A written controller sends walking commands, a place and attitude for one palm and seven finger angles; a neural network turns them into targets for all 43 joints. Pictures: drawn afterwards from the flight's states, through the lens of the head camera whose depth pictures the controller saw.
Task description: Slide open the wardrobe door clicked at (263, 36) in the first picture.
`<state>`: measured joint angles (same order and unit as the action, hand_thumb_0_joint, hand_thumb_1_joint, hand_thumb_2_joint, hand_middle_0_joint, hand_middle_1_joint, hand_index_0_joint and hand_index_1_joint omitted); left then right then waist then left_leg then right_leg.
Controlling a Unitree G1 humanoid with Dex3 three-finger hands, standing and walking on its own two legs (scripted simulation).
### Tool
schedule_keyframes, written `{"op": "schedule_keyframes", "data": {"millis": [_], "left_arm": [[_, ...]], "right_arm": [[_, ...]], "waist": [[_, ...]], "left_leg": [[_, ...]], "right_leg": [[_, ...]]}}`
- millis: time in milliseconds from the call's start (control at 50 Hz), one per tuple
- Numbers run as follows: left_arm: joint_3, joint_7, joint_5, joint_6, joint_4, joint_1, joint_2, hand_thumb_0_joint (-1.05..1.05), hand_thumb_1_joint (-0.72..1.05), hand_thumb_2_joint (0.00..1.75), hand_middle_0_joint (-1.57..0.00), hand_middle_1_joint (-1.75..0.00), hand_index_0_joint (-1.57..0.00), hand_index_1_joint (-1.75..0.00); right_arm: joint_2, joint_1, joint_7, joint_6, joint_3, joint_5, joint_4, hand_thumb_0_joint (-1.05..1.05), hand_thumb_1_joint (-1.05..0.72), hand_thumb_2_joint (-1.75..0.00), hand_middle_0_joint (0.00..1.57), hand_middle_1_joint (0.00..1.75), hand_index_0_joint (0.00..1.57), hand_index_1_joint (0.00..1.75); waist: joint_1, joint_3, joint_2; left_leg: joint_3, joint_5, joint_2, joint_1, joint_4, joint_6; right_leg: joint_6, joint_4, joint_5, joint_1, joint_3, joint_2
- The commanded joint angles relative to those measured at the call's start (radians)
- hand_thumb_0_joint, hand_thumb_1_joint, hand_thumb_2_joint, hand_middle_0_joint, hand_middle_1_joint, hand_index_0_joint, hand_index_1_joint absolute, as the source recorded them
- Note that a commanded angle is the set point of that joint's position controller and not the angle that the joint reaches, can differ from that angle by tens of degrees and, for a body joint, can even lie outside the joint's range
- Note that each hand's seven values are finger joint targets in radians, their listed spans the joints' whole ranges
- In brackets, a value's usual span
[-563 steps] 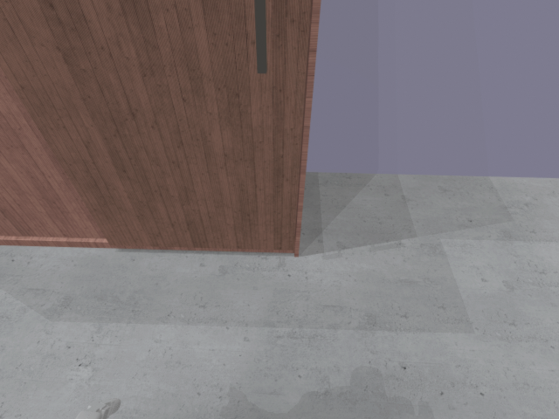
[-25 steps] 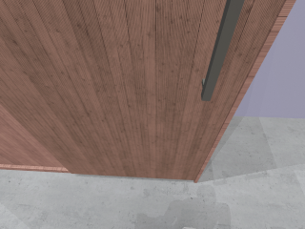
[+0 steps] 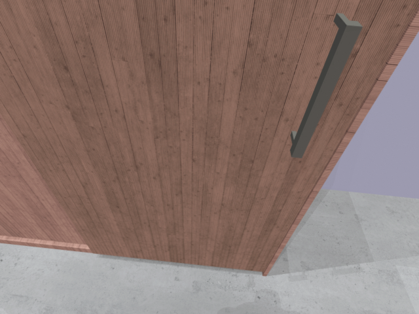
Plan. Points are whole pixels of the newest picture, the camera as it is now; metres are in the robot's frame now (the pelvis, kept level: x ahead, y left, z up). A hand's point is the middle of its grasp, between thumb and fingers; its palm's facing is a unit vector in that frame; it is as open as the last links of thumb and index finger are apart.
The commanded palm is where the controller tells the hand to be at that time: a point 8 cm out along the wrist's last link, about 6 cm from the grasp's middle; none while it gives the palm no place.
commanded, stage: come to a stop and stand still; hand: right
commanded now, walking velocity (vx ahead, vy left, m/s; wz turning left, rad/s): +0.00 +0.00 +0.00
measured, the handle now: (315, 95) +0.45 -0.14 +0.24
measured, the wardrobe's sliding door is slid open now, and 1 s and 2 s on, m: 0.00 0.00 0.00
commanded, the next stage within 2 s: look again from close up in 0.76 s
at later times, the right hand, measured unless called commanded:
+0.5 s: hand out of the picture +0.05 -0.18 -0.17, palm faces -0.01 +0.98 -0.21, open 7.3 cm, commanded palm none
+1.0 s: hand out of the picture +0.06 -0.19 -0.16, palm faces +0.01 +0.97 -0.23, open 7.4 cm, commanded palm none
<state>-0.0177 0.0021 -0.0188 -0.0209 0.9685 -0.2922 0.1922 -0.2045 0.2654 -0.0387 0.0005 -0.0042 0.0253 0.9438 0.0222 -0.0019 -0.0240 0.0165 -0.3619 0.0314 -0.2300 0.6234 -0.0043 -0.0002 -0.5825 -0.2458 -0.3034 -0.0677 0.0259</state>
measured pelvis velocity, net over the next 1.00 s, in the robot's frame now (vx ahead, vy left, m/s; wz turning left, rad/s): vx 0.04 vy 0.00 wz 0.00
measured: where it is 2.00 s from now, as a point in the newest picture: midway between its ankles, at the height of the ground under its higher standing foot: outside the picture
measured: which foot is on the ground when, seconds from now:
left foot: down 0.00-1.00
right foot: down 0.00-1.00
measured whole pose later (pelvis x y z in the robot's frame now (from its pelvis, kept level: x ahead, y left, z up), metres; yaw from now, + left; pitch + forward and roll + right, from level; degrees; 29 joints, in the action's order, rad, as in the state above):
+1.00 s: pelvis +0.04 +0.00 +0.01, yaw +0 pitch -1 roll -1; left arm 0.01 -0.02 -0.01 0.02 1.11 -0.21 0.17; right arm -0.19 0.25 -0.04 0.01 0.00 0.02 1.09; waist -0.01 -0.04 0.01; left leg 0.02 -0.34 0.03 -0.11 0.46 -0.01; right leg 0.00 -0.45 -0.24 -0.19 -0.07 0.02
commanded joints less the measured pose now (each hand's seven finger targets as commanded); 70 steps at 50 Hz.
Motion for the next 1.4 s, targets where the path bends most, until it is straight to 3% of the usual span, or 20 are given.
{"op": "schedule_keyframes", "data": {"millis": [0,80,160,300,320,460,720,900,1020,1100,1380], "left_arm": [[-0.004,-0.005,-0.003,0.031,-0.037,-0.026,0.075,0.00,0.90,0.90,-0.20,-0.30,-0.20,-0.30],[0.002,-0.013,0.001,0.043,-0.002,-0.034,0.079,0.00,0.90,0.90,-0.20,-0.30,-0.20,-0.30],[0.006,-0.018,0.004,0.047,0.033,-0.042,0.074,0.00,0.90,0.90,-0.20,-0.30,-0.20,-0.30],[0.004,-0.026,0.007,0.047,0.075,-0.036,0.069,0.00,0.90,0.90,-0.20,-0.30,-0.20,-0.30],[0.003,-0.026,0.008,0.047,0.078,-0.035,0.064,0.00,0.90,0.90,-0.20,-0.30,-0.20,-0.30],[0.001,-0.030,0.009,0.049,0.097,-0.010,0.074,0.00,0.90,0.90,-0.20,-0.30,-0.20,-0.30],[0.002,-0.032,0.008,0.049,0.099,0.045,0.085,0.00,0.90,0.90,-0.20,-0.30,-0.20,-0.30],[0.004,-0.032,0.007,0.050,0.110,0.045,0.095,0.00,0.90,0.90,-0.20,-0.30,-0.20,-0.30],[0.005,-0.033,0.008,0.050,0.122,0.035,0.079,0.00,0.90,0.90,-0.20,-0.30,-0.20,-0.30],[0.004,-0.033,0.006,0.050,0.130,0.027,0.085,0.00,0.90,0.90,-0.20,-0.30,-0.20,-0.30],[0.004,-0.037,0.007,0.049,0.151,0.012,0.064,0.00,0.90,0.90,-0.20,-0.30,-0.20,-0.30]], "right_arm": [[-0.127,0.018,0.000,0.016,-0.021,-0.010,-0.042,0.00,-0.90,-0.90,0.20,0.30,0.20,0.30],[-0.120,0.027,0.001,0.020,-0.019,-0.013,-0.014,0.00,-0.90,-0.90,0.20,0.30,0.20,0.30],[-0.113,0.032,0.000,0.022,-0.017,-0.014,0.016,0.00,-0.90,-0.90,0.20,0.30,0.20,0.30],[-0.097,0.045,0.000,0.022,-0.014,-0.013,0.066,0.00,-0.90,-0.90,0.20,0.30,0.20,0.30],[-0.094,0.052,-0.001,0.024,-0.014,-0.011,0.071,0.00,-0.90,-0.90,0.20,0.30,0.20,0.30],[-0.090,0.054,-0.002,0.025,-0.014,-0.008,0.099,0.00,-0.90,-0.90,0.20,0.30,0.20,0.30],[-0.093,0.057,0.000,0.022,-0.013,-0.005,0.117,0.00,-0.90,-0.90,0.20,0.30,0.20,0.30],[-0.103,0.046,0.000,0.024,-0.018,-0.008,0.120,0.00,-0.90,-0.90,0.20,0.30,0.20,0.30],[-0.094,0.050,-0.001,0.024,-0.020,-0.007,0.123,0.00,-0.90,-0.90,0.20,0.30,0.20,0.30],[-0.098,0.044,-0.001,0.024,-0.022,-0.010,0.127,0.00,-0.90,-0.90,0.20,0.30,0.20,0.30],[-0.078,0.062,-0.003,0.025,-0.022,-0.010,0.143,0.00,-0.90,-0.90,0.20,0.30,0.20,0.30]], "waist": [[-0.013,-0.076,0.056],[-0.022,-0.029,0.023],[-0.024,-0.027,0.028],[-0.021,-0.027,-0.003],[-0.021,-0.027,0.022],[-0.016,-0.023,0.029],[-0.026,-0.045,0.023],[-0.026,-0.016,0.026],[-0.031,-0.031,0.050],[-0.027,-0.018,0.025],[-0.029,-0.039,0.030]], "left_leg": [[-0.093,-0.056,0.067,-0.104,-0.224,0.048],[-0.078,0.097,0.065,-0.028,-0.203,0.040],[-0.073,0.177,0.068,0.001,-0.205,0.039],[-0.068,0.229,0.067,0.008,-0.211,0.035],[-0.068,0.241,0.065,0.010,-0.215,0.034],[-0.063,0.303,0.069,0.017,-0.213,0.028],[-0.058,0.282,0.074,0.020,-0.242,0.019],[-0.050,0.320,0.081,0.052,-0.240,0.020],[-0.043,0.319,0.082,0.060,-0.249,0.021],[-0.043,0.333,0.085,0.070,-0.247,0.023],[-0.038,0.339,0.086,0.067,-0.263,0.024]], "right_leg": [[0.021,0.144,-0.018,0.027,0.074,0.047],[0.021,0.151,0.090,0.059,0.075,0.062],[0.019,0.153,0.131,0.078,0.070,0.067],[0.020,0.152,0.171,0.119,0.061,0.075],[0.021,0.152,0.174,0.127,0.061,0.078],[0.023,0.153,0.237,0.158,0.061,0.083],[0.026,0.184,0.229,0.173,0.070,0.082],[0.023,0.186,0.263,0.176,0.072,0.081],[0.022,0.191,0.250,0.168,0.073,0.078],[0.019,0.190,0.266,0.171,0.073,0.077],[0.015,0.190,0.256,0.170,0.071,0.075]]}}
